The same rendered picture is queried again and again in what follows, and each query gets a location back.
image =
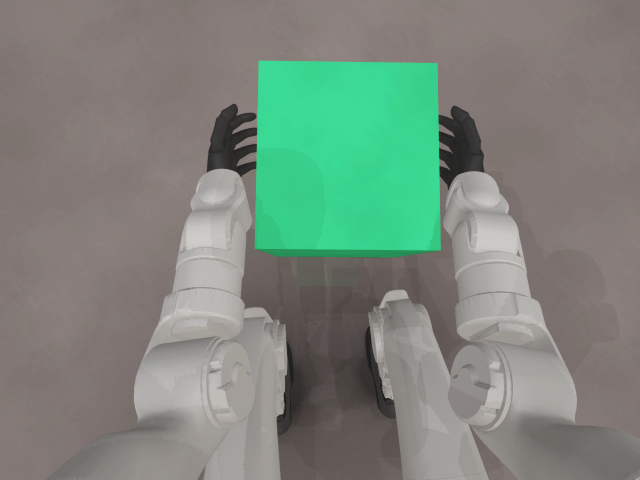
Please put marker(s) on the right robot upper arm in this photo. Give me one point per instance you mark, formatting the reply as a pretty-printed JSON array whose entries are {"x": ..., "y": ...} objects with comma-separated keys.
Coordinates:
[{"x": 521, "y": 403}]

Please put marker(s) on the robot right shin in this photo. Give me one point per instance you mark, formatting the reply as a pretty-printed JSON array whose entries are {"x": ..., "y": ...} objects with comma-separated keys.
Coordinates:
[{"x": 383, "y": 372}]

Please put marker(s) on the left robot upper arm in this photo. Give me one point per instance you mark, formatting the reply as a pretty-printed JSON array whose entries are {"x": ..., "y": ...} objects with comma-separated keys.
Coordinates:
[{"x": 188, "y": 395}]

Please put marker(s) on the robot left foot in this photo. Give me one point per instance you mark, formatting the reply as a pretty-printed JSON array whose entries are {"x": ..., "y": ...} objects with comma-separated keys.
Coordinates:
[{"x": 284, "y": 420}]

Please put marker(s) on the carton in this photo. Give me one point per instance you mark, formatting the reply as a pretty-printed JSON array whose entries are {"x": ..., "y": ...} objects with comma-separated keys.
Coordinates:
[{"x": 347, "y": 159}]

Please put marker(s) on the robot left hand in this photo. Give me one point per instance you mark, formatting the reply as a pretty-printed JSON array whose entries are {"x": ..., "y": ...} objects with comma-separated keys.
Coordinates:
[{"x": 221, "y": 154}]

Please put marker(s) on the robot right hand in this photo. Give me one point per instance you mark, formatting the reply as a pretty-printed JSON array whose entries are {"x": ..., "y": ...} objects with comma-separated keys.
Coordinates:
[{"x": 465, "y": 146}]

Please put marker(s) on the robot right forearm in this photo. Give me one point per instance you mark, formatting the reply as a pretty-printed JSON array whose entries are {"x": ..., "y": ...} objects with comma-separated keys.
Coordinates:
[{"x": 494, "y": 296}]

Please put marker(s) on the robot left forearm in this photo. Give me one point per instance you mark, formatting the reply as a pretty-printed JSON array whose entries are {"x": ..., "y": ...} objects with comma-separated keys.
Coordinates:
[{"x": 206, "y": 296}]

